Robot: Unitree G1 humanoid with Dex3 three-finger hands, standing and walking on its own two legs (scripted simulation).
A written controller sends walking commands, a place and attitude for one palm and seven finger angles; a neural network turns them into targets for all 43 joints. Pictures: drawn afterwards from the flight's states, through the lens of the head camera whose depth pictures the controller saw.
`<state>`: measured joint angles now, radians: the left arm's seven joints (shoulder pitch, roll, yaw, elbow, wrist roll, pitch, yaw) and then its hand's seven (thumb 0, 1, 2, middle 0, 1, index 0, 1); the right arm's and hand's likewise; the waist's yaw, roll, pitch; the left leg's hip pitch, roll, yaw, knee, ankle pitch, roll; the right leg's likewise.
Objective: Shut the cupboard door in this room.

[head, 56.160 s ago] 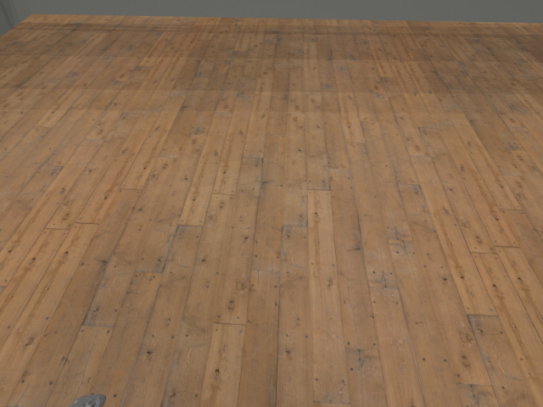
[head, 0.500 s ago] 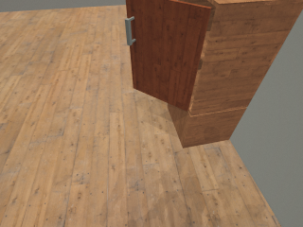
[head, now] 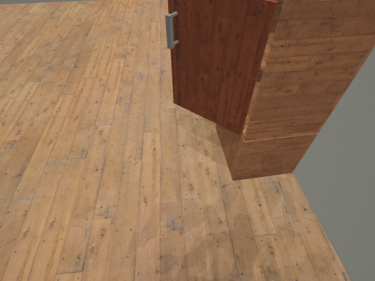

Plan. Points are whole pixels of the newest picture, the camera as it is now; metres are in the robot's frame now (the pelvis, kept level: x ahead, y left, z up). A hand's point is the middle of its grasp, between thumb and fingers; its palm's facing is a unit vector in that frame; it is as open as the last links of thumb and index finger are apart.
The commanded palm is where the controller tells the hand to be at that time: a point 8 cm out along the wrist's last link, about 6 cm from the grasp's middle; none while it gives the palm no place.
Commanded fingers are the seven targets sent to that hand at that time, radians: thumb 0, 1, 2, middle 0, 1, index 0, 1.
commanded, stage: walk to a spot facing it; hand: left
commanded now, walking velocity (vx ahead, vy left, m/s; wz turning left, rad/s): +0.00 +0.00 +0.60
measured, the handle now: (172, 30) +1.01 +0.10 +0.07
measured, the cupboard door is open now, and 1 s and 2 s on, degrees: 46 46 46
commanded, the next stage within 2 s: turn to face it in 2.00 s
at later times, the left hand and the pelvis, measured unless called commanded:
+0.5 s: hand out of the picture +0.01 +0.23 -0.16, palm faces +0.31 -0.90 -0.30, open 7.4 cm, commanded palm none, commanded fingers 0.00 0.90 0.90 -0.20 -0.30 -0.20 -0.30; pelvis -0.01 -0.01 -0.01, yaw +18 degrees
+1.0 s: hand out of the picture -0.03 +0.24 -0.16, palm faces +0.59 -0.76 -0.26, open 7.4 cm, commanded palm none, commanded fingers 0.00 0.90 0.90 -0.20 -0.30 -0.20 -0.30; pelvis +0.04 +0.01 -0.01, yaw +38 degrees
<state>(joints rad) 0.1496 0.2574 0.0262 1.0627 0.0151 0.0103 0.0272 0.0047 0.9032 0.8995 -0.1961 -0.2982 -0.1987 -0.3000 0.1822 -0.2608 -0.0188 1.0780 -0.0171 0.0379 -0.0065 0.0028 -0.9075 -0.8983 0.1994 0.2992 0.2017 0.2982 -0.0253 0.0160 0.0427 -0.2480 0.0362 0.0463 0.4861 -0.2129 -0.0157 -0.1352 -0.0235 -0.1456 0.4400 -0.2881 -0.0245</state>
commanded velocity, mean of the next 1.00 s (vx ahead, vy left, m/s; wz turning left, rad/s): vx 0.12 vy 0.00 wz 0.60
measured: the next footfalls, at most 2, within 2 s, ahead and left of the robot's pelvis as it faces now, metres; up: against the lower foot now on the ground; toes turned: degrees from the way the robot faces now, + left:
right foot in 0.50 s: +0.06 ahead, -0.13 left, +0.00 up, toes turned +18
left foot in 0.78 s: -0.04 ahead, +0.14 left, +0.00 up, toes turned +35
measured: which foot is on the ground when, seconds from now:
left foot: down 0.00-0.48, up 0.50-0.76, down 0.78-1.00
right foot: down 0.00-0.16, up 0.18-0.48, down 0.50-0.78, up 0.80-1.00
